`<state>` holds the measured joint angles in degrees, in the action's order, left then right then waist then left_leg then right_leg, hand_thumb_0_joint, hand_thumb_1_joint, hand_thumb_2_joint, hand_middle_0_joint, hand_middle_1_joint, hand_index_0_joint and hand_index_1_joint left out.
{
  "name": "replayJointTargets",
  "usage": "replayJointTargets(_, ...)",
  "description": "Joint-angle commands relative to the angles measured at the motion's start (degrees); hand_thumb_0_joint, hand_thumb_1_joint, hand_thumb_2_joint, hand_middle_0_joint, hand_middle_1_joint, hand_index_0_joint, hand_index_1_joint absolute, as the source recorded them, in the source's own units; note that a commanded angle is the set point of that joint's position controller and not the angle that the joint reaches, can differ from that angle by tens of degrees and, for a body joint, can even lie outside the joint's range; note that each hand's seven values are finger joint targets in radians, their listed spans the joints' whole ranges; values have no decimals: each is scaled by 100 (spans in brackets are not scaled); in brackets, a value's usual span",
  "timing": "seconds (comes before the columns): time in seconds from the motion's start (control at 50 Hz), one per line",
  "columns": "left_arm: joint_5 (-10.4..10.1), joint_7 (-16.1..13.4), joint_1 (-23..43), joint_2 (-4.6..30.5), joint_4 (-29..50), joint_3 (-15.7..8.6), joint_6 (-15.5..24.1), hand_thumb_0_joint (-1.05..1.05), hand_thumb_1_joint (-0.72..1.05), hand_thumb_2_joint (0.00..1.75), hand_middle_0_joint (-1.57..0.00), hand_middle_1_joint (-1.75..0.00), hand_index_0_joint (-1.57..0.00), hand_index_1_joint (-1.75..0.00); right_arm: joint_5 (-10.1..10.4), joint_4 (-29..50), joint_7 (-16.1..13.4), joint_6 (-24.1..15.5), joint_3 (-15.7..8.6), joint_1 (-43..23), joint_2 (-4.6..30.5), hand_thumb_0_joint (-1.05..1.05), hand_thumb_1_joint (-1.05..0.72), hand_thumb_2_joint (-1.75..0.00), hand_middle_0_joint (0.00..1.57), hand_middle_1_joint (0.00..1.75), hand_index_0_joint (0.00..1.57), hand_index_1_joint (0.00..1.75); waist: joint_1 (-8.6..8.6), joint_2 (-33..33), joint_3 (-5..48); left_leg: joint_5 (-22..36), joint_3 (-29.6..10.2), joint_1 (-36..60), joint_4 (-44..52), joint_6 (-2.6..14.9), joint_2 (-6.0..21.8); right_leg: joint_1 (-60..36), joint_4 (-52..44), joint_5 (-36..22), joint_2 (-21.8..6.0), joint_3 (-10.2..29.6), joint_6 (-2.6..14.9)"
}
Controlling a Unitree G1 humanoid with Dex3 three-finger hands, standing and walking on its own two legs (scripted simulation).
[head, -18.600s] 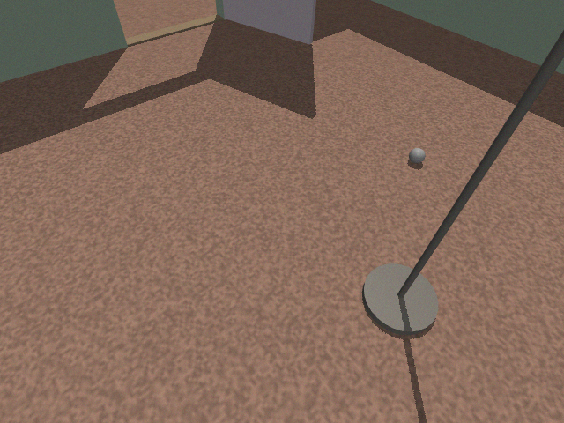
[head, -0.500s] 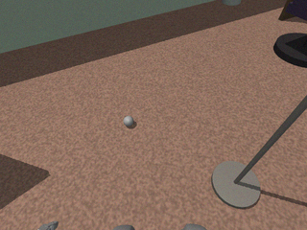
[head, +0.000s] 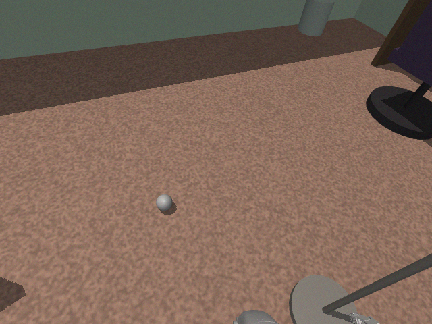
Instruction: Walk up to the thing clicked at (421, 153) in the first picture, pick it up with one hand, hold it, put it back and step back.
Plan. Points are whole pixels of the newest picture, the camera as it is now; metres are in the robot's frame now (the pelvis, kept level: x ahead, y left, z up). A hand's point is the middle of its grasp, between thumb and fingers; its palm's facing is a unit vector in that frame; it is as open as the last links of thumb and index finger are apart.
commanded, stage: walk up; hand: left
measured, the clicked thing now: (164, 202) +0.77 +0.17 -0.73
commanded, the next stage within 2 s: none
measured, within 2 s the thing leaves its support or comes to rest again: neither
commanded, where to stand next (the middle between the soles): +0.35 -0.02 m, yaw -1 degrees
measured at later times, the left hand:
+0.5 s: hand (105, 263) +0.26 +0.22 -0.11, palm faces -0.04 -0.92 -0.39, open 7.4 cm
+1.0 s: hand (94, 248) +0.31 +0.27 -0.17, palm faces -0.07 -0.95 -0.30, open 7.4 cm
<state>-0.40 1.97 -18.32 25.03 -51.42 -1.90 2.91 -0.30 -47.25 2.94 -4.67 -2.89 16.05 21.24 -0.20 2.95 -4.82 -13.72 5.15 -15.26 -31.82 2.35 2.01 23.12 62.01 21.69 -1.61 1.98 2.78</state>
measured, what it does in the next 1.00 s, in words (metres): walks ahead: right foot, then left foot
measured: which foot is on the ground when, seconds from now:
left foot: down 0.00-0.36, up 0.38-0.76, down 0.78-1.00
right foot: up 0.00-0.30, down 0.32-0.80, up 0.82-1.00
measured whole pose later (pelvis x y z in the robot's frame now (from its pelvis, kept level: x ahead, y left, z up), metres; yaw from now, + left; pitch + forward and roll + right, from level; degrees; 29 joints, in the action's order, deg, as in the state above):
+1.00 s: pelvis +0.25 +0.01 +0.00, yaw -1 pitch -3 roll -2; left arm 0.1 1.2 -15.3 23.6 -52.3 -1.4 0.0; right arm -1.0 -49.3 0.7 -3.8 -1.3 15.3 20.4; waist 0.1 3.6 -6.2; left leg -11.5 3.2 -17.0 -31.1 2.2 1.7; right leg 22.4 53.2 25.6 -1.5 1.2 1.8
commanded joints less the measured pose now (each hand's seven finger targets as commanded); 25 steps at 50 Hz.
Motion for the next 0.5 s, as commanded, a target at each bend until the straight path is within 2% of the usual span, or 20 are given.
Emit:
replayJointTargets(0.0, -1, 3, -554, 955, 251, -353, 61, 0, 90, 90, -20, -30, -20, -30, 48, 320, -135, -156, -433, 318, 1530, 0, -90, -90, 20, 30, 20, 30, 20, -1176, 161, 1165, -1199, 653, 1655, 744, 1207, 620, -278, -600, -267, 131, -164)
replayJointTargets(0.02, 11, 24, -462, 901, 318, -334, 55, 0, 90, 90, -20, -30, -20, -30, 38, 351, -137, -157, -450, 345, 1555, 0, -90, -90, 20, 30, 20, 30, -9, -1245, 149, 1233, -1131, 864, 1683, 854, 1248, 757, -575, -646, -308, 72, -204)
replayJointTargets(0.04, 38, 42, -252, 913, 367, -347, 52, 0, 90, 90, -20, -30, -20, -30, 24, 351, -150, -162, -438, 441, 1533, 0, -90, -90, 20, 30, 20, 30, -71, -1148, 90, 1319, -1096, 827, 1739, 821, 1217, 823, -713, -743, -317, 78, -240)
replayJointTargets(0.1, 72, 93, 229, 857, 540, -350, 32, 0, 90, 90, -20, -30, -20, -30, 13, 351, -164, -151, -473, 563, 1629, 0, -90, -90, 20, 30, 20, 30, -187, -1100, -115, 1207, -1050, 889, 1830, 914, 1280, 986, -1329, -844, -385, -51, -270)
replayJointTargets(0.18, 94, 136, 634, 689, 661, -332, 91, 0, 90, 90, -20, -30, -20, -30, 1, 388, -148, -91, -453, 647, 1573, 0, -90, -90, 20, 30, 20, 30, -257, -998, -60, 1955, -721, 871, 1449, 883, 1161, 471, -2319, -1203, -324, -378, -169)
replayJointTargets(0.2, 89, 136, 600, 646, 679, -327, 113, 0, 90, 90, -20, -30, -20, -30, 4, 436, -144, -71, -456, 505, 1608, 0, -90, -90, 20, 30, 20, 30, -183, -1074, 0, 2029, -695, 876, 1291, 899, 1191, 254, -2598, -1262, -289, -430, -136)
replayJointTargets(0.22, 96, 135, 658, 670, 637, -340, 124, 0, 90, 90, -20, -30, -20, -30, 2, 464, -141, -45, -451, 486, 1576, 0, -90, -90, 20, 30, 20, 30, -211, -957, 17, 2016, -669, 759, 1178, 875, 1131, 51, -2715, -1249, -197, -495, -120)
replayJointTargets(0.24, 91, 128, 573, 642, 630, -343, 140, 0, 90, 90, -20, -30, -20, -30, 7, 479, -147, -24, -451, 500, 1614, 0, -90, -90, 20, 30, 20, 30, -167, -987, 98, 1978, -698, 833, 995, 854, 1162, -130, -2909, -1236, -137, -517, -80)
replayJointTargets(0.28, 107, 78, 140, 738, 475, -404, 194, 0, 90, 90, -20, -30, -20, -30, 31, 558, -157, 24, -420, 471, 1546, 0, -90, -90, 20, 30, 20, 30, 81, -603, 410, 1914, -591, 618, 230, 691, 1042, -1169, -3466, -1369, 58, -632, -10)
replayJointTargets(0.3, 116, 9, -434, 959, 306, -514, 250, 0, 90, 90, -20, -30, -20, -30, 45, 593, -155, 18, -315, 574, 1273, 0, -90, -90, 20, 30, 20, 30, 359, 1, 910, 1755, -423, 435, -868, 509, 746, -2078, -3702, -1381, -26, -361, 110)
replayJointTargets(0.32, 157, -58, -834, 1384, 259, -673, 302, 0, 90, 90, -20, -30, -20, -30, 57, 665, -149, 7, -194, 891, 935, 0, -90, -90, 20, 30, 20, 30, 453, 1072, 1379, 495, -151, -425, -2205, 304, 318, -2972, -3982, -721, -954, 986, 334)
replayJointTargets(0.34, 126, -98, -773, 1688, 428, -704, 315, 0, 90, 90, -20, -30, -20, -30, 44, 621, -136, 58, -132, 1046, 901, 0, -90, -90, 20, 30, 20, 30, 432, 1362, 1227, -1682, -201, -1701, -2888, 84, -342, -3341, -4539, 143, -2141, 3081, 807)
replayJointTargets(0.36, 52, -89, -507, 1759, 405, -699, 267, 0, 90, 90, -20, -30, -20, -30, -7, 437, -207, 142, -291, 848, 1500, 0, -90, -90, 20, 30, 20, 30, 454, 837, 889, -1814, -545, -1927, -3282, 81, -100, -2903, -4618, 601, -2375, 3511, 1246)
replayJointTargets(0.38, 12, -97, -375, 1590, 480, -668, 237, 0, 90, 90, -20, -30, -20, -30, -10, 361, -228, 146, -333, 677, 1625, 0, -90, -90, 20, 30, 20, 30, 417, 588, 565, -1690, -750, -2001, -3376, 49, 26, -2454, -4742, 466, -2235, 3150, 1293)
replayJointTargets(0.4, -16, -105, -287, 1407, 501, -613, 229, 0, 90, 90, -20, -30, -20, -30, 31, 280, -202, 150, -331, 570, 1573, 0, -90, -90, 20, 30, 20, 30, 363, 319, 258, -1363, -972, -1908, -3374, 33, 111, -2036, -4801, 79, -1924, 2447, 1103)
replayJointTargets(0.42, -14, -131, -99, 1269, 554, -538, 253, 0, 90, 90, -20, -30, -20, -30, 71, 180, -176, 172, -318, 728, 1448, 0, -90, -90, 20, 30, 20, 30, 196, 261, 125, -1016, -1099, -1701, -3112, 6, 169, -1759, -4754, -274, -1561, 1755, 732)
replayJointTargets(0.44, -11, -136, -20, 1193, 536, -506, 265, 0, 90, 90, -20, -30, -20, -30, 77, 80, -145, 198, -285, 861, 1345, 0, -90, -90, 20, 30, 20, 30, 87, 430, 55, -746, -997, -1503, -2828, -34, 155, -1504, -4767, -705, -1311, 1296, 445)
replayJointTargets(0.46, 20, -120, 6, 1189, 555, -509, 284, 0, 90, 90, -20, -30, -20, -30, 56, 65, -106, 210, -269, 868, 1317, 0, -90, -90, 20, 30, 20, 30, 58, 516, 86, -601, -867, -1392, -2782, -46, 96, -1405, -4771, -1055, -1199, 1070, 542)
replayJointTargets(0.48, 43, -106, 43, 1202, 598, -519, 295, 0, 90, 90, -20, -30, -20, -30, 20, 32, -85, 224, -280, 934, 1284, 0, -90, -90, 20, 30, 20, 30, 49, 516, 112, -435, -816, -1274, -2743, -98, 81, -1246, -4787, -1141, -1138, 841, 667)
